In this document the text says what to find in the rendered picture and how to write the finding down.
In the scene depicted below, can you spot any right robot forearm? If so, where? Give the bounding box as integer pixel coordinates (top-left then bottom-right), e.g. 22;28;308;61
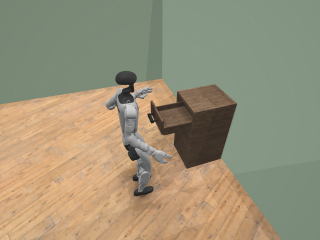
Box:
127;136;156;156

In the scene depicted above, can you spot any cabinet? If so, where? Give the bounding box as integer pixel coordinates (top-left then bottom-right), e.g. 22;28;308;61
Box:
174;84;237;169

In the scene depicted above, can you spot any left robot shin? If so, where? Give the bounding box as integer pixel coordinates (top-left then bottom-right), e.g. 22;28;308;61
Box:
136;161;141;177

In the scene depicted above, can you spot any handle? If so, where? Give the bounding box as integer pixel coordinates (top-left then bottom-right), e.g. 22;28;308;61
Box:
147;113;158;124

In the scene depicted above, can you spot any drawer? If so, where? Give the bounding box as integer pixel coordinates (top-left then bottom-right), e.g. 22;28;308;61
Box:
150;100;193;136

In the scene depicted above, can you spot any robot head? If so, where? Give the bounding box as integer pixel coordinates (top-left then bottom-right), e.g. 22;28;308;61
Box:
115;71;137;104

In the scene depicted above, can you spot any right robot upper arm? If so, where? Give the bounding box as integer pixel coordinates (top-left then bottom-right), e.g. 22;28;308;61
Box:
124;105;137;143

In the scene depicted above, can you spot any left robot upper arm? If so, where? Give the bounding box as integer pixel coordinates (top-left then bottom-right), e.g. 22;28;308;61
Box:
105;88;123;110

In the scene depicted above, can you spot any right robot hand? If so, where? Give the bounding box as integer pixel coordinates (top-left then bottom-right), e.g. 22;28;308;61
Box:
153;150;172;164

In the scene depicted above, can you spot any left robot hand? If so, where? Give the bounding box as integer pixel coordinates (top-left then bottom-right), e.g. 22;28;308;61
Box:
134;87;153;99

